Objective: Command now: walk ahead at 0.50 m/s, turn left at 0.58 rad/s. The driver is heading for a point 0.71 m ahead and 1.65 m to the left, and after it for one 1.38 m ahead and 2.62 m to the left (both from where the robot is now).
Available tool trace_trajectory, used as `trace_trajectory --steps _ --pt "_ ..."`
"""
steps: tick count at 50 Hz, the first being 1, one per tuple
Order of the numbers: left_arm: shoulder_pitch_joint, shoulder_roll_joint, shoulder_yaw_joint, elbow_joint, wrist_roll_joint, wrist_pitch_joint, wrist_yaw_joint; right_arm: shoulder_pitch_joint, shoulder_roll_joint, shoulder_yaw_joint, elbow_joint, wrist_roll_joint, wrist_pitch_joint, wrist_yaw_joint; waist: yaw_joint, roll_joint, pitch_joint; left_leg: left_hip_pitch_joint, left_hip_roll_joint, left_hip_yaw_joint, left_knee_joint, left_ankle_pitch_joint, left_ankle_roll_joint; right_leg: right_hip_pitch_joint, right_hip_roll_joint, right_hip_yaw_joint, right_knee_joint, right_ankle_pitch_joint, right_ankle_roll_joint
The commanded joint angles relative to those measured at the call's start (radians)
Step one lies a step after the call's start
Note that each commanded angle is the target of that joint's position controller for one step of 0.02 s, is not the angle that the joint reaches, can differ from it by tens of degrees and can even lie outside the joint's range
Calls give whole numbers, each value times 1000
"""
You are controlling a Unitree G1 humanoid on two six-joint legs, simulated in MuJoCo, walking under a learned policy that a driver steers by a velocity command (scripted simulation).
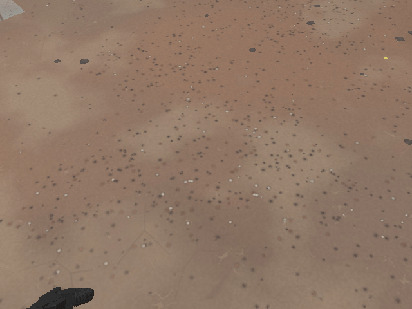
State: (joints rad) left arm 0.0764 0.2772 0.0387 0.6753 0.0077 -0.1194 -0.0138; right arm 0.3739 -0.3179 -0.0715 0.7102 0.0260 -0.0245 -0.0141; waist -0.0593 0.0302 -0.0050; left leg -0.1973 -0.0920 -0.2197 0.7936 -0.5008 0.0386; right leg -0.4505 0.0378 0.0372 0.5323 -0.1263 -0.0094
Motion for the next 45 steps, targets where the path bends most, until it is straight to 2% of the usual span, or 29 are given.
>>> trace_trajectory --steps 1,2,3,5,6,10,12,15,17,19,21,22,23,24,25,26,27,28,29,30,31,33,36,38,41,43,45 --pt "270 170 66 -2 -12 8 8 5 -128 -13 -100 11 -22 -1 148 -199 -151 -621 83 41 493 -4 -28 671 -424 653 -239 -463 -212" --pt "225 143 56 -8 -5 15 11 -59 -133 -17 -111 -1 -16 -2 142 -134 -75 -607 114 77 496 71 -33 563 -381 507 -243 -346 -178" --pt "190 120 47 -4 -1 20 13 -97 -122 -19 -123 -10 -15 2 128 -117 -17 -590 140 83 457 126 -37 470 -340 402 -265 -226 -168" --pt "162 96 38 8 5 18 17 -97 -87 -19 -132 -1 -8 13 94 -155 16 -521 181 100 405 182 -38 368 -289 261 -312 -100 -153" --pt "162 95 40 17 1 15 17 -94 -66 -15 -133 3 -3 16 89 -158 17 -511 187 113 388 191 -41 350 -283 215 -331 -61 -160" --pt "173 143 57 54 0 8 17 -154 -33 -3 -160 -6 5 21 89 -111 34 -554 206 123 253 294 -63 358 -304 86 -376 93 -190" --pt "168 156 59 67 -2 13 18 -187 -28 0 -164 -5 1 30 97 -101 36 -541 205 140 149 396 -61 375 -291 8 -377 150 -177" --pt "192 175 61 91 -9 22 21 -284 -9 9 -185 -4 -9 48 133 -91 61 -493 190 191 -17 511 -46 393 -278 -86 -374 179 -151" --pt "220 191 65 109 -17 31 21 -336 -6 11 -204 0 -11 61 147 -88 79 -478 182 218 -88 512 -28 434 -292 -117 -368 190 -139" --pt "234 209 72 123 -28 42 19 -364 -17 6 -222 1 -10 71 143 -92 91 -465 168 242 -137 457 -1 489 -313 -145 -338 272 -124" --pt "230 238 81 125 -37 54 24 -334 -48 -10 -228 -6 -5 75 105 -116 53 -370 113 294 -162 356 40 531 -317 -187 -226 583 -103" --pt "227 254 87 124 -40 61 28 -265 -76 -26 -215 -10 -1 73 58 -128 4 -269 73 320 -172 315 66 536 -310 -209 -107 746 -92" --pt "214 251 85 119 -44 67 33 -117 -118 -53 -177 -8 3 65 -29 -109 -73 -61 29 334 -231 363 102 475 -283 -241 87 796 -67" --pt "228 215 70 107 -26 63 37 60 -183 -86 -131 -2 13 47 -108 -40 -163 249 72 218 -244 386 147 252 -247 -241 365 578 -28" --pt "330 61 18 44 23 41 20 31 -309 -100 -137 8 7 36 21 263 -246 594 355 -344 -305 264 331 -218 -57 -190 741 -393 36" --pt "238 133 24 33 -8 4 6 73 -232 -77 -169 1 -9 41 -57 159 -406 642 431 -629 -473 76 389 -325 -20 47 869 -469 28" --pt "127 189 40 0 -48 -14 0 42 -177 -58 -151 -11 -24 45 -72 95 -251 544 399 -484 -500 136 326 -402 -68 59 858 -364 10" --pt "107 171 32 -9 -42 -24 4 -13 -157 -51 -148 -10 -32 44 -30 30 -156 395 357 -366 -500 233 294 -372 -108 52 771 -274 1" --pt "110 167 34 3 -16 -25 12 -81 -130 -42 -156 -12 -33 42 15 -9 -96 257 318 -271 -504 355 270 -308 -137 51 685 -228 9" --pt "131 175 40 10 -4 -15 12 -123 -110 -33 -169 -24 -35 38 53 9 -73 156 289 -211 -522 451 262 -232 -156 59 636 -195 16" --pt "144 172 42 13 0 -3 11 -143 -106 -31 -172 -28 -35 35 73 20 -63 97 275 -189 -543 493 263 -190 -157 56 603 -181 27" --pt "145 142 35 17 9 15 11 -141 -112 -32 -156 -21 -41 26 85 13 -43 10 257 -130 -560 579 270 -160 -148 32 523 -153 58" --pt "36 99 18 -12 12 23 11 -103 -140 -40 -127 -14 -37 7 52 16 -1 -60 207 -57 -565 552 237 -148 -118 20 308 28 87" --pt "-46 80 9 -28 7 19 4 -76 -146 -42 -110 -9 -31 0 20 33 12 -91 177 -36 -556 472 203 -90 -83 16 151 159 88" --pt "-118 96 13 -52 -10 10 -7 -25 -155 -47 -79 -2 -26 -2 -8 46 19 -76 193 -88 -528 387 181 -28 -51 32 40 223 79" --pt "-123 123 24 -58 -14 4 -12 -10 -141 -44 -66 3 -21 -4 -2 59 15 -16 214 -148 -471 346 168 -14 -48 57 -12 180 62" --pt "-89 144 37 -54 -17 -3 -14 -17 -138 -46 -62 -1 -15 -6 22 89 11 23 228 -202 -408 356 153 33 -45 57 -31 82 35"
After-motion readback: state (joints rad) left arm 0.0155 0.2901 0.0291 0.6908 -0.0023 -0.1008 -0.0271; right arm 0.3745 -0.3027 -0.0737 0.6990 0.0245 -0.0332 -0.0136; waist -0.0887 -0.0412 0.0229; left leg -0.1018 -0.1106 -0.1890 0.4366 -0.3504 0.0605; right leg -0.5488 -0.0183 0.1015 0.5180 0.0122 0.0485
